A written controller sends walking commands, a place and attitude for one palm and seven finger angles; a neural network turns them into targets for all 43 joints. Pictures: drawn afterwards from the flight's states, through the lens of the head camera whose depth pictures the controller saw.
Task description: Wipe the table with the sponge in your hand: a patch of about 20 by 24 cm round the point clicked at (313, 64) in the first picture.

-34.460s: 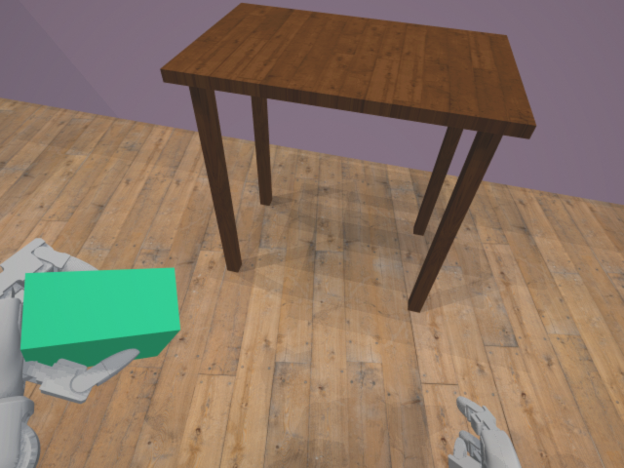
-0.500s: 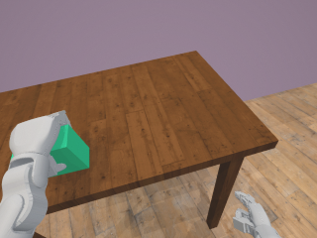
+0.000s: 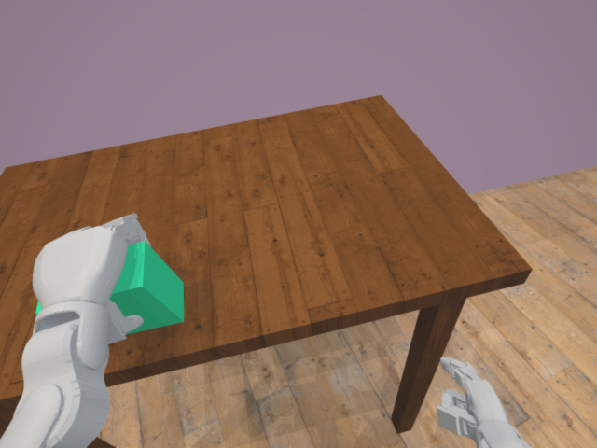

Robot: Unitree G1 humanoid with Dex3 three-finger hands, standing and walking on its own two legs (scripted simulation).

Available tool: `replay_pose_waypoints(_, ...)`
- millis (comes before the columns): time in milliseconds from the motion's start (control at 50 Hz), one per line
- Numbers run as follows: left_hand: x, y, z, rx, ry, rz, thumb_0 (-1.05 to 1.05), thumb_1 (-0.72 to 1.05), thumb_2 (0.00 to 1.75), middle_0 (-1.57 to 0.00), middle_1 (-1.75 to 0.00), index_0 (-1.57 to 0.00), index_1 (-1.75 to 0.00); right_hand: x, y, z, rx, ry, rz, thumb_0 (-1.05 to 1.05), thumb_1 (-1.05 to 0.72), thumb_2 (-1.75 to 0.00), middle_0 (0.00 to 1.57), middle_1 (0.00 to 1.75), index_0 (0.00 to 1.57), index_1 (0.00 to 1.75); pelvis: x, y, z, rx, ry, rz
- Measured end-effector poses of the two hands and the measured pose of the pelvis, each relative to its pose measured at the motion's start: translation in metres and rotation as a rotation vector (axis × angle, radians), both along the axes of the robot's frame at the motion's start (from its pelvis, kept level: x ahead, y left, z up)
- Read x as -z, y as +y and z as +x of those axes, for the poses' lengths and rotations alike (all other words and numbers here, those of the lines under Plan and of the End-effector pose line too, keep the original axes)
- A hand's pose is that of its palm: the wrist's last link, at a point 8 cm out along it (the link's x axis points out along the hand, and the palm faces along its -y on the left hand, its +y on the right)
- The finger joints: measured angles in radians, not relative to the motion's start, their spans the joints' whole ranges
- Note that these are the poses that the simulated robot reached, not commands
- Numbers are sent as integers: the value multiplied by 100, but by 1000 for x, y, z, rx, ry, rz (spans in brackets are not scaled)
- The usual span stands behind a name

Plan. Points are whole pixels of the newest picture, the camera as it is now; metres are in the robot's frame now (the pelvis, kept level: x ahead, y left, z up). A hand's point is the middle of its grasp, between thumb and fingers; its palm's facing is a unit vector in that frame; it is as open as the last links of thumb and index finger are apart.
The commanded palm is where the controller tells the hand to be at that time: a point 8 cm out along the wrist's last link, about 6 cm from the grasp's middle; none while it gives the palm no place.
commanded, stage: slide across to the third lane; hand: left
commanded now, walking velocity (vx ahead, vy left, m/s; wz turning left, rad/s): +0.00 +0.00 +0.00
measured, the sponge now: (127, 301) +0.24 +0.27 +0.10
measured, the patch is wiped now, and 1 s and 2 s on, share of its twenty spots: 0.65 0.70 0.95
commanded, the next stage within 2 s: wipe forward along the third lane in 0.48 s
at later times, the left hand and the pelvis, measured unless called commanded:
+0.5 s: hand (172, 274) +0.25 +0.19 +0.16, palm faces +0.20 -0.16 -0.97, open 10.0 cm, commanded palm +0.21 +0.19 +0.21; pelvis -0.02 -0.02 +0.00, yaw -1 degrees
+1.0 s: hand (188, 252) +0.29 +0.19 +0.15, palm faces +0.09 -0.06 -0.99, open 10.0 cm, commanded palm +0.26 +0.20 +0.19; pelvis -0.03 -0.05 +0.00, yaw -1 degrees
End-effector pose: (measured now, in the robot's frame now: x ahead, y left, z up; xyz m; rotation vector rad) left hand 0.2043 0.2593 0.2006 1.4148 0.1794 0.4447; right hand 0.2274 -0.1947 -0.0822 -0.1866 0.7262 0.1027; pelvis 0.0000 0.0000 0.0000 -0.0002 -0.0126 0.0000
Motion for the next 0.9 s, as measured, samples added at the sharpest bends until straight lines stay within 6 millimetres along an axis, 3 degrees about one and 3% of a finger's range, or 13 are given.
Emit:
replay_pose_waypoints(300, -8, -43, 5, 119, -6, -27, 0, -51, 108, -69, -140, -76, -132, -8, -3, 3, -20, -42, 37, 1, -90, -90, 20, 30, 20, 30, -1, -13, -6, 8, -24, 10)
replay_pose_waypoints(580, -10, -74, 16, 153, -19, -42, 0, -51, 108, -70, -139, -77, -131, -9, -22, -12, 1, -39, 41, 1, -90, -90, 20, 30, 20, 30, -2, -29, -20, 15, -42, 18)
replay_pose_waypoints(900, -4, -71, 43, 68, 56, 14, -1, -52, 108, -71, -138, -78, -130, 3, -66, -43, 93, 4, -12, 1, -90, -90, 20, 30, 20, 30, -1, -45, -31, 20, -42, 26)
